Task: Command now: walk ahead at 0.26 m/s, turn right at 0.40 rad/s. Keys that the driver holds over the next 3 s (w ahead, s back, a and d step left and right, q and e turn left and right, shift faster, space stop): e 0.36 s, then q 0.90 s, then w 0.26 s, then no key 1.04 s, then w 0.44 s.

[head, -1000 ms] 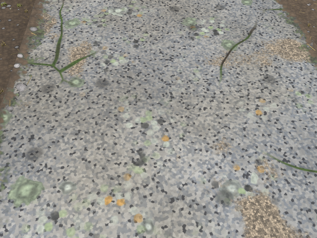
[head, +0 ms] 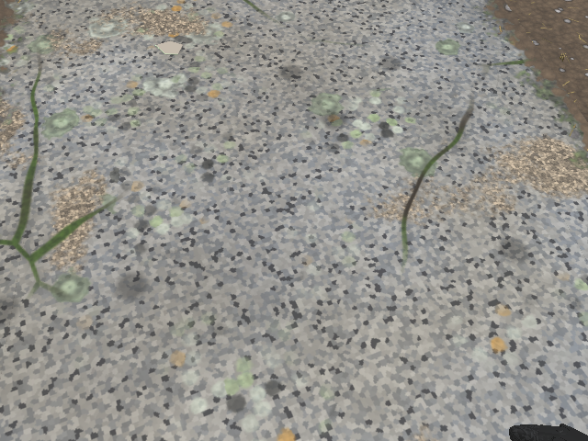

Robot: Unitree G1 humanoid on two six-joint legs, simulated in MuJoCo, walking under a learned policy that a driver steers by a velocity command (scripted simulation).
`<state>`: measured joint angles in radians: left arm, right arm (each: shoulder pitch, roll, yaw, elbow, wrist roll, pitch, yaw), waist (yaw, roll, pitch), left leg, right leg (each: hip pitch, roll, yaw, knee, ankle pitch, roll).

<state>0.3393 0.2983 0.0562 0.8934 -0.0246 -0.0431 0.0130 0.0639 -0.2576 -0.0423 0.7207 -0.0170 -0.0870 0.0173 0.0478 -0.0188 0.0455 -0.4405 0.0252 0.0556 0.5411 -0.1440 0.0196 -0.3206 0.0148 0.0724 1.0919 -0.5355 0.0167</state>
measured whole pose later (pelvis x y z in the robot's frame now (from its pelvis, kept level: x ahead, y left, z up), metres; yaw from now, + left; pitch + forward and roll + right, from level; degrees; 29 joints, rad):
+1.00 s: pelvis +0.11 +0.01 +0.01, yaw +0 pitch +1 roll -2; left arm 0.03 0.31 0.11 0.82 0.00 0.03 0.06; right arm 0.21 -0.29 -0.08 0.87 0.01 0.00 -0.01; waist -0.03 -0.03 0.06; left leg -0.24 -0.02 -0.01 0.48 -0.26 0.06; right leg -0.51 0.00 0.01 1.08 -0.45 0.06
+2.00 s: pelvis +0.25 +0.07 +0.01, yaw +15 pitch +0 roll +1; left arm 0.20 0.29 0.05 0.90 0.00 0.01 0.05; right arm 0.11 -0.22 -0.03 0.87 -0.02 -0.03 0.00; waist 0.01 -0.03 0.04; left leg -0.27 -0.05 0.02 0.42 -0.16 0.05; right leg -0.32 -0.07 0.03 0.71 -0.40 0.07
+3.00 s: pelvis +0.40 +0.05 +0.02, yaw +15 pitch +0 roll +1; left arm 0.41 0.22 0.03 1.08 0.00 -0.10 -0.01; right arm 0.15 -0.28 -0.06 1.00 0.03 -0.08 0.02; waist 0.04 0.03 0.01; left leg -0.52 0.05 0.01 1.04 -0.28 0.05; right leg -0.04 0.02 -0.03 0.33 -0.30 -0.05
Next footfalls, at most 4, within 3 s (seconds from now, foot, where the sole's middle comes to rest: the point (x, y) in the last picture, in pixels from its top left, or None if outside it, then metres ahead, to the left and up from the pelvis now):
0.38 right None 0.16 -0.14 -0.77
0.84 left None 0.14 0.09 -0.77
1.38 right None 0.20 -0.12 -0.77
1.74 left None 0.31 0.18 -0.77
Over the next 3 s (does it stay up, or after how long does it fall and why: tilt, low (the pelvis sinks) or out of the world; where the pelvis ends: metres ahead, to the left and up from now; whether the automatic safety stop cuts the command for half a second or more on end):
stays up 0.40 0.05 0.02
